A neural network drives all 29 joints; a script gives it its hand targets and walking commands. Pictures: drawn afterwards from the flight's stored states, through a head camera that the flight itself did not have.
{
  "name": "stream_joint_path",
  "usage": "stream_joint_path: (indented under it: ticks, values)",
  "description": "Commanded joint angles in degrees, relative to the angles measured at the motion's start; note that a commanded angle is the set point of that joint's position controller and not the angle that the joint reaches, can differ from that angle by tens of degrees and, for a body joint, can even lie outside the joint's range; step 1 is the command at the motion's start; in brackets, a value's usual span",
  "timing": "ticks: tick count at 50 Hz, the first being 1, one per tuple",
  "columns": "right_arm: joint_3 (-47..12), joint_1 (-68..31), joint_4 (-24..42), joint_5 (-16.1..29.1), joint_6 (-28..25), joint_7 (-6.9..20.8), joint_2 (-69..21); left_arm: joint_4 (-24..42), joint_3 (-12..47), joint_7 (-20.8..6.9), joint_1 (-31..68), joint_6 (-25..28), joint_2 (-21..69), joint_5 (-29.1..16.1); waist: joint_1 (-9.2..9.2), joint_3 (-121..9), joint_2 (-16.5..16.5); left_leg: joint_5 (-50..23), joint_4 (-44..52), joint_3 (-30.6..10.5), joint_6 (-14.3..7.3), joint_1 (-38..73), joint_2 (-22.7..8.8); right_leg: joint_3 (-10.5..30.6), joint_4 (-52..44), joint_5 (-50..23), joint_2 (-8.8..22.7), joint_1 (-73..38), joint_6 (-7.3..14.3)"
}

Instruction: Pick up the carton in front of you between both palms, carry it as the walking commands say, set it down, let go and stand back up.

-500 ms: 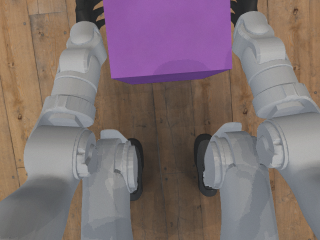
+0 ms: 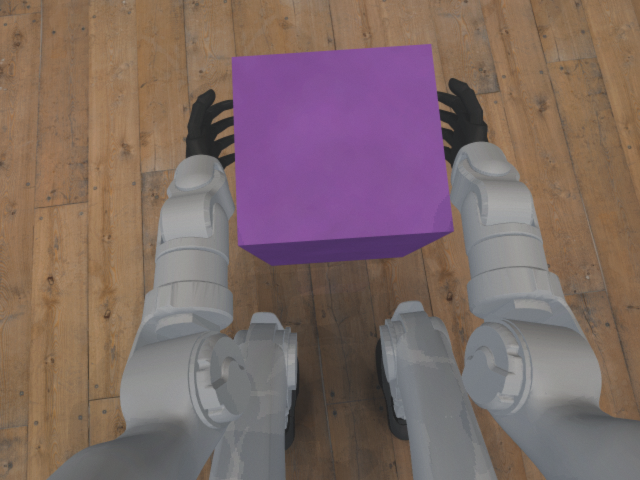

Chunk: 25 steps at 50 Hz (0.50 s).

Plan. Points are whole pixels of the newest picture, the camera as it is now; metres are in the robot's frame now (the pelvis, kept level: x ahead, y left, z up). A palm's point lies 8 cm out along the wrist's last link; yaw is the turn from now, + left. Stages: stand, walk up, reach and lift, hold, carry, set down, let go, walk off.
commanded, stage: reach and lift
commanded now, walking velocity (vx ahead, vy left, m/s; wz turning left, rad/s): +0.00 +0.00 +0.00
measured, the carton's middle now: (334, 178) +0.48 -0.01 -0.12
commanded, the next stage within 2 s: none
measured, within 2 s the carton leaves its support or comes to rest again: neither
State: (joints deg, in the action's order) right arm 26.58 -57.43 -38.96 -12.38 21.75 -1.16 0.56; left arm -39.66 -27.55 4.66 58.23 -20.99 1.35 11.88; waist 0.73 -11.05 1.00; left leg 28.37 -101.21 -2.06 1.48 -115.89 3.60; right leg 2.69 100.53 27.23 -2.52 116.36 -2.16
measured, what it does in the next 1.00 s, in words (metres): rises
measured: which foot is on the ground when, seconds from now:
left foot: down 0.00-1.00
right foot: down 0.00-1.00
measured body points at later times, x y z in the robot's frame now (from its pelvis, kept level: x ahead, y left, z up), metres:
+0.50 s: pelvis +0.05 +0.00 +0.14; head +0.19 -0.01 +0.56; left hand +0.46 +0.14 +0.10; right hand +0.45 -0.16 +0.10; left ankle +0.11 +0.12 -0.46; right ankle +0.12 -0.13 -0.46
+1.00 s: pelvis +0.09 +0.00 +0.26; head +0.11 +0.00 +0.71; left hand +0.42 +0.15 +0.25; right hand +0.41 -0.16 +0.25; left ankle +0.11 +0.12 -0.46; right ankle +0.11 -0.13 -0.46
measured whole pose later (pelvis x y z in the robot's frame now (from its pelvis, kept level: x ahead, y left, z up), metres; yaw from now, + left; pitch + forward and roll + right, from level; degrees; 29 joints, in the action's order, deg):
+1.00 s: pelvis +0.09 +0.00 +0.26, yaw +0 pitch +8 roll +0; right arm 16.9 -17.4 -25.5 -12.6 26.2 -0.8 -8.4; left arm -27.2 -17.9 2.3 18.5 -25.5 8.7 12.0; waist 0.2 -7.1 0.3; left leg 18.3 -40.2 -3.4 0.2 -29.9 1.8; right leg 3.3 40.1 17.6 -1.2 30.5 -0.5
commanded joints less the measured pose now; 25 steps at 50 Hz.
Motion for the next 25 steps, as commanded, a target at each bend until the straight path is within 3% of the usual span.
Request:
stream_joint_path:
  ticks: [1,9,25]
  values:
    - [-31.6,-35.6,0.4,10.0,-0.2,14.7,-62.1,-0.8,32.0,-15.6,34.7,-0.2,63.1,-9.7,0.31,-59.7,-0.8,-8.9,13.2,5.6,-0.4,35.4,6.8,-6.7,-12.0,-9.0,-7.0,-37.0,0.9]
    - [-36.1,-26.6,2.9,11.1,-0.2,13.9,-64.4,1.8,37.2,-15.6,26.2,-0.2,65.2,-11.5,0.43,-55.2,-0.8,-11.2,19.8,4.2,0.0,42.3,6.9,-5.4,-18.5,-11.8,-7.2,-45.4,0.7]
    - [-37.4,-10.2,3.5,8.9,-1.7,13.1,-66.4,1.5,37.7,-15.8,9.2,1.4,66.2,-9.1,-0.19,-39.7,-1.3,-12.6,37.1,0.6,-1.0,60.0,5.9,-1.1,-36.1,-13.2,-6.2,-64.3,1.4]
